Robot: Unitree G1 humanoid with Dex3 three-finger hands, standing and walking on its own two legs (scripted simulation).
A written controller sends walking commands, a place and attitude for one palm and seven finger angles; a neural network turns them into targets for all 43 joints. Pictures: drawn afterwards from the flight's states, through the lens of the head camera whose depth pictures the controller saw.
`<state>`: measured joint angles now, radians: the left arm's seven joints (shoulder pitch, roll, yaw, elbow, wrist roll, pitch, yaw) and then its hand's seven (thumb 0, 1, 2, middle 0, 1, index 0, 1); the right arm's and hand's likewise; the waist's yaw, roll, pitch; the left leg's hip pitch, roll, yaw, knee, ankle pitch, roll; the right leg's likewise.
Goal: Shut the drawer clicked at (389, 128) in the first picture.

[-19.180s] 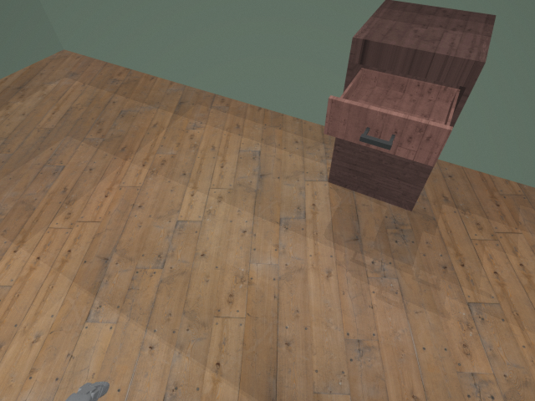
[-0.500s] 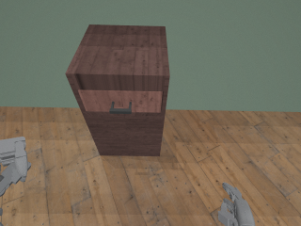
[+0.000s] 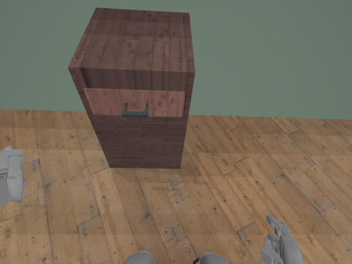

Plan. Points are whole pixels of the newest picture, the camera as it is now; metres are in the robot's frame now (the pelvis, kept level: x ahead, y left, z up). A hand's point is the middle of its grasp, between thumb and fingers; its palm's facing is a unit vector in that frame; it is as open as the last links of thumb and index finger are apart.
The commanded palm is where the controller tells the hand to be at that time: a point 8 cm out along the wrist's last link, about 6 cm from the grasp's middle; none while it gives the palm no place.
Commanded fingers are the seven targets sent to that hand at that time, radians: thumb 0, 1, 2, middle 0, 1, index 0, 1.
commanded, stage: step back with the hand held close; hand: left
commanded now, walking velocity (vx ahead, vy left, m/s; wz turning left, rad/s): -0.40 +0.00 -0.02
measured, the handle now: (136, 110) +0.67 +0.17 -0.17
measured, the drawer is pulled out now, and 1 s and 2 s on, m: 0.00 0.00 0.00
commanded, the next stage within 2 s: stop stepping back and stand still in 0.84 s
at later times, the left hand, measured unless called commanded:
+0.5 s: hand (0, 234) +0.14 +0.23 +0.19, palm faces +0.38 -0.78 -0.50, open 3.2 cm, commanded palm +0.07 +0.27 +0.19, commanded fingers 0.00 0.90 0.90 -1.40 -1.60 -1.40 -1.60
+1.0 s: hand out of the picture +0.05 +0.19 +0.19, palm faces +0.19 -0.85 -0.49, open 3.2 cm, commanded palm -0.01 +0.25 +0.19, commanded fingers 0.00 0.90 0.90 -1.40 -1.60 -1.40 -1.60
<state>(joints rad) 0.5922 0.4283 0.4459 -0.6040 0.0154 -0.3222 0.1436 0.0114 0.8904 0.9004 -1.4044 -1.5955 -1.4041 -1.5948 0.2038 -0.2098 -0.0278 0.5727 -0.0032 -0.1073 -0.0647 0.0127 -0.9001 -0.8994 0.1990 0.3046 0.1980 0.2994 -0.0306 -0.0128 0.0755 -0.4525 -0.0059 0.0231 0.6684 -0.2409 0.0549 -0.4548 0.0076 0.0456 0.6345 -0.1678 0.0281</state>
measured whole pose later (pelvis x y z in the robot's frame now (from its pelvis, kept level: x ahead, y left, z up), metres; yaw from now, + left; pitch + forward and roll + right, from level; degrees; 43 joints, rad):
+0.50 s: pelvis -0.05 -0.02 +0.00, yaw +2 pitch +2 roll -2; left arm 0.59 0.40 0.45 -0.62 -0.01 -0.36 0.13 0.01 0.89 0.90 -1.41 -1.60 -1.41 -1.59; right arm 0.18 -0.20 -0.03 0.62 -0.02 -0.12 -0.05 0.01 -0.90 -0.90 0.20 0.30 0.20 0.30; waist -0.01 0.00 0.07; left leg -0.54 0.02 0.00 0.66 -0.22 0.02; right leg -0.40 0.07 0.09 0.63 -0.27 0.02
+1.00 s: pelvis -0.17 -0.01 +0.01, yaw -7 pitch +3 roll -2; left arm 0.63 0.45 0.39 -0.64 -0.06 -0.27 0.11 0.01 0.89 0.90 -1.40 -1.60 -1.40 -1.59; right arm 0.15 -0.16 0.02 0.61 -0.02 -0.08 -0.03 0.01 -0.90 -0.90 0.20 0.30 0.20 0.30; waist 0.01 -0.01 0.01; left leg -0.53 0.04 0.05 0.65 -0.25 -0.01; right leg -0.23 0.02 -0.02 0.47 -0.28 -0.01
